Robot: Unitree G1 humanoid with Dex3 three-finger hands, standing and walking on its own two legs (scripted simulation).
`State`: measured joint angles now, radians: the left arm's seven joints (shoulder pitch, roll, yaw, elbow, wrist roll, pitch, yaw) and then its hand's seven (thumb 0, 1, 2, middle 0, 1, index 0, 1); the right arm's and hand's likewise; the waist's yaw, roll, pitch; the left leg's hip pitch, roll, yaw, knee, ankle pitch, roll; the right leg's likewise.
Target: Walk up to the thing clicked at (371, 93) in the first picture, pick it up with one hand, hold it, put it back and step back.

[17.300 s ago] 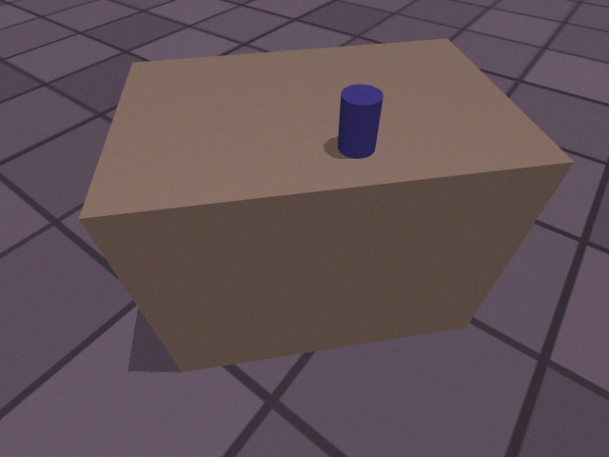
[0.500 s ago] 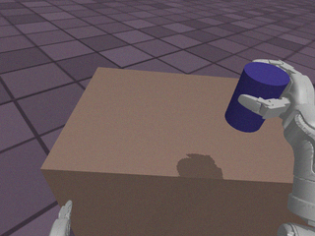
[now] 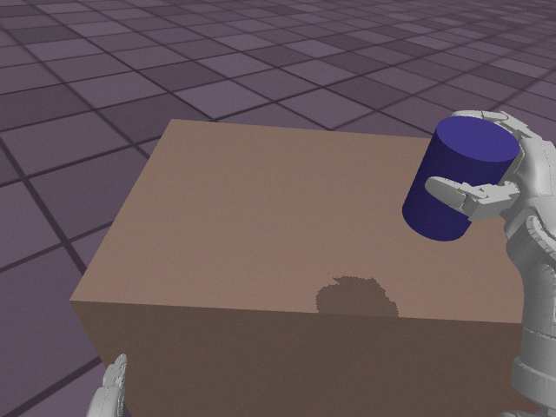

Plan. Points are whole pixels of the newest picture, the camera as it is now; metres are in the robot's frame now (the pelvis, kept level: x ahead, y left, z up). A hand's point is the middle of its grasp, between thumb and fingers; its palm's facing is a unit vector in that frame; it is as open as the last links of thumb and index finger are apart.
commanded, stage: hold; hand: right
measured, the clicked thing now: (452, 181) +0.34 -0.17 +0.25
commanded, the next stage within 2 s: crouch in 0.82 s
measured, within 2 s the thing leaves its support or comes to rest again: neither
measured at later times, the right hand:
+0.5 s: hand (456, 158) +0.33 -0.16 +0.28, palm faces +0.12 +0.99 -0.01, open 11.2 cm
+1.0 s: hand (457, 172) +0.32 -0.16 +0.27, palm faces +0.13 +0.99 -0.01, open 11.3 cm
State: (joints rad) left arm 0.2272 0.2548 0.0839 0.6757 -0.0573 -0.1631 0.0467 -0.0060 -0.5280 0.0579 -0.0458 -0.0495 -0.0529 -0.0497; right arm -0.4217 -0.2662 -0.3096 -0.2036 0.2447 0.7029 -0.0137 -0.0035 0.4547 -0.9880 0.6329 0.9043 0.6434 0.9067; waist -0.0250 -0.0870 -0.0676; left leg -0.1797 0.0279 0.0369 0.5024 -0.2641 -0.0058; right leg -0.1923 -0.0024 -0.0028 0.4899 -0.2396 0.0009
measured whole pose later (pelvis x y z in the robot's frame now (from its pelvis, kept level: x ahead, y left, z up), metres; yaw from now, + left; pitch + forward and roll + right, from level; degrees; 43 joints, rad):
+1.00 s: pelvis -0.01 +0.01 +0.00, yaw +0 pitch -4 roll +0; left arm 0.22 0.26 0.07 0.68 -0.06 -0.16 0.05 -0.01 -0.52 0.06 -0.04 -0.05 -0.05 -0.05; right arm -0.45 -0.27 -0.30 -0.15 0.25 0.71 0.00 0.00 0.46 -0.99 0.63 0.91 0.64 0.91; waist -0.02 -0.09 -0.06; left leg -0.18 0.02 0.04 0.50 -0.25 0.00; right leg -0.19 -0.01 0.00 0.48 -0.22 0.01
